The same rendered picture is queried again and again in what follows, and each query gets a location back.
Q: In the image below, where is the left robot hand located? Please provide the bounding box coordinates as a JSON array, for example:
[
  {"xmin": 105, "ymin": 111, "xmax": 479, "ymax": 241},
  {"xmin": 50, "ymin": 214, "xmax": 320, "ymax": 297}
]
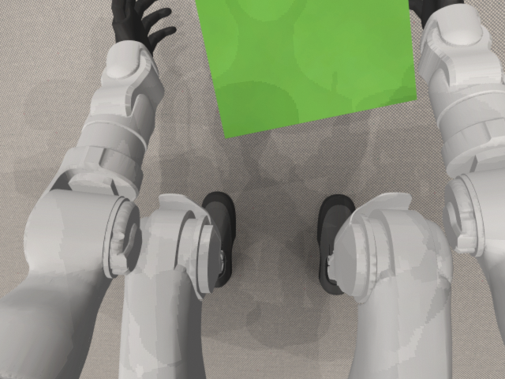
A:
[{"xmin": 111, "ymin": 0, "xmax": 177, "ymax": 57}]

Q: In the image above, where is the right robot thigh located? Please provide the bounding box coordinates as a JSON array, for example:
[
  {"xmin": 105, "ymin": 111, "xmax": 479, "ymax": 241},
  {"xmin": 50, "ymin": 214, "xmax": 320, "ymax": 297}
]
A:
[{"xmin": 340, "ymin": 209, "xmax": 452, "ymax": 379}]

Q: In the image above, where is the carton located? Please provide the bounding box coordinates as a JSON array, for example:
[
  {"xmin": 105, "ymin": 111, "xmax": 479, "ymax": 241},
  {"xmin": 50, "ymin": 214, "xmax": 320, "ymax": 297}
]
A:
[{"xmin": 195, "ymin": 0, "xmax": 417, "ymax": 139}]

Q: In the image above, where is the right robot hand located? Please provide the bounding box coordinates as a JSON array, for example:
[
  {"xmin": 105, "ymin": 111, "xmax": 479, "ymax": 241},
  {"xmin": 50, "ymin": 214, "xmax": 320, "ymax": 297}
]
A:
[{"xmin": 409, "ymin": 0, "xmax": 464, "ymax": 30}]

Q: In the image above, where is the robot left forearm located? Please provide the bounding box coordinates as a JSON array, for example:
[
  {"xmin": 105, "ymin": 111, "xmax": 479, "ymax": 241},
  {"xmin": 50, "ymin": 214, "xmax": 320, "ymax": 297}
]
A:
[{"xmin": 24, "ymin": 40, "xmax": 165, "ymax": 262}]

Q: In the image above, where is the robot right forearm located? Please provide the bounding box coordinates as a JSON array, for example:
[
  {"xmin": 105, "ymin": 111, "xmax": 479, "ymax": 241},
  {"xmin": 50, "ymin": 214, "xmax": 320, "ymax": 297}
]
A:
[{"xmin": 417, "ymin": 4, "xmax": 505, "ymax": 179}]

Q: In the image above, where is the robot left upper arm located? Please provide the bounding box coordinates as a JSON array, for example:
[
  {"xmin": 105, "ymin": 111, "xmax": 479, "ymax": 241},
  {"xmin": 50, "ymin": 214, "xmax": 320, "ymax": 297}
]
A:
[{"xmin": 0, "ymin": 189, "xmax": 142, "ymax": 379}]

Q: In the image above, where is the left robot thigh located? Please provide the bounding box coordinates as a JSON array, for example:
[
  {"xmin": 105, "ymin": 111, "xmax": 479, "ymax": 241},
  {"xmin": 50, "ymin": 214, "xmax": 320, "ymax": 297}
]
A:
[{"xmin": 118, "ymin": 209, "xmax": 219, "ymax": 379}]

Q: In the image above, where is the robot thigh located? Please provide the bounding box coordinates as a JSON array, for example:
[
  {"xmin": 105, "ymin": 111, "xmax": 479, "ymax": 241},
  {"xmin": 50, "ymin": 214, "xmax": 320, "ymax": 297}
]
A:
[
  {"xmin": 118, "ymin": 209, "xmax": 219, "ymax": 379},
  {"xmin": 340, "ymin": 209, "xmax": 452, "ymax": 379}
]

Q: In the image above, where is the robot right upper arm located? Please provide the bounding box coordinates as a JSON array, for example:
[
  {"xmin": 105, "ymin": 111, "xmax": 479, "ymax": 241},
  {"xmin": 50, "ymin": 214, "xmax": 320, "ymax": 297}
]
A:
[{"xmin": 443, "ymin": 168, "xmax": 505, "ymax": 346}]

